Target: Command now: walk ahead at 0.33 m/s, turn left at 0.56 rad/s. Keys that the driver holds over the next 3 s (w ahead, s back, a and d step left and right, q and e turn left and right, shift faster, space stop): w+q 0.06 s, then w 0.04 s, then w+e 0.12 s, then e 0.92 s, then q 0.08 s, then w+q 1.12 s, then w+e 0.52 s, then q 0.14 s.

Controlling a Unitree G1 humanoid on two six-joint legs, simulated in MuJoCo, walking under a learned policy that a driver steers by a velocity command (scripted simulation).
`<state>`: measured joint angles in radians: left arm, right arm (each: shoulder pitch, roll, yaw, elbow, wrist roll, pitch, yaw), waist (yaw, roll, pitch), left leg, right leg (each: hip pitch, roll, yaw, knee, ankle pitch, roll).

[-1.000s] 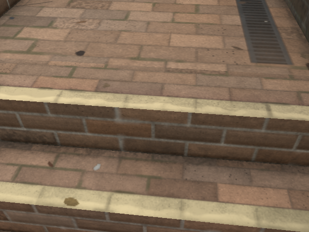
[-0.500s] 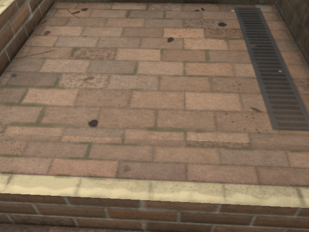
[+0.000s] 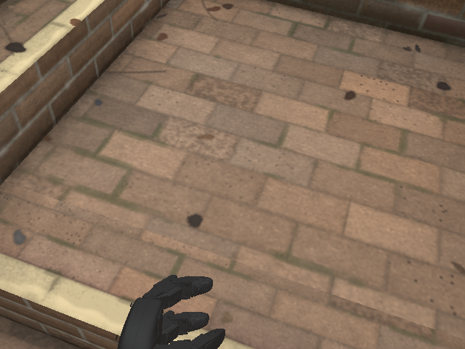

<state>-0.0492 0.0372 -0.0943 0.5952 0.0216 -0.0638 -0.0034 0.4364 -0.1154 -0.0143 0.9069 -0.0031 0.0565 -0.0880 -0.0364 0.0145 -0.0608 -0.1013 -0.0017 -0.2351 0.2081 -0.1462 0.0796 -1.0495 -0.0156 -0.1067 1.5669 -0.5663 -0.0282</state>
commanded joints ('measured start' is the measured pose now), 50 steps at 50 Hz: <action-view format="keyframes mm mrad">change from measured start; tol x64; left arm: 1 227 213 124 -39 8 -31 16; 50 98 273 112 -117 5 129 74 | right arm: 1 -26 -193 -50 -58 14 -65 29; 50 -282 -123 35 -414 -24 -76 59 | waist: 1 196 91 -343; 3 246 -580 -549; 24 -59 319 -57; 50 -20 -48 -28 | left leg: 1 -267 82 -4 452 1690 143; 3 -610 -155 -105 1243 211 49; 6 -765 -77 22 1738 2 4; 22 -152 -36 385 377 -188 -163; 25 58 522 -587 82 -52 89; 38 -191 329 281 336 685 136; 42 -691 -17 287 1269 -333 -109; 50 -755 -9 172 1659 13 -192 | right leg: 1 921 -61 321 -367 -195 -133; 3 1106 -310 1189 -1151 -360 -304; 8 258 -189 383 -932 -248 -121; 19 499 -128 326 -1065 -47 -185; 28 96 32 290 429 283 81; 40 774 62 17 -1055 407 -102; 50 722 -126 556 -1075 557 -266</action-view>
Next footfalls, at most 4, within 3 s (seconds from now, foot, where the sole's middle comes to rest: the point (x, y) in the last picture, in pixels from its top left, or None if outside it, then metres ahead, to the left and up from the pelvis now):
0.02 right None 0.14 -0.14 -0.60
0.42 left None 0.19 0.20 -0.60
0.82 right None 0.18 -0.02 -0.60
1.20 left None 0.25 0.16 -0.60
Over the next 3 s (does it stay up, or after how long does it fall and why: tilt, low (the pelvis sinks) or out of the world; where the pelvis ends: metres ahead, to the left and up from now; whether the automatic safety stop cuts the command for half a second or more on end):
stays up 0.91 -0.05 0.36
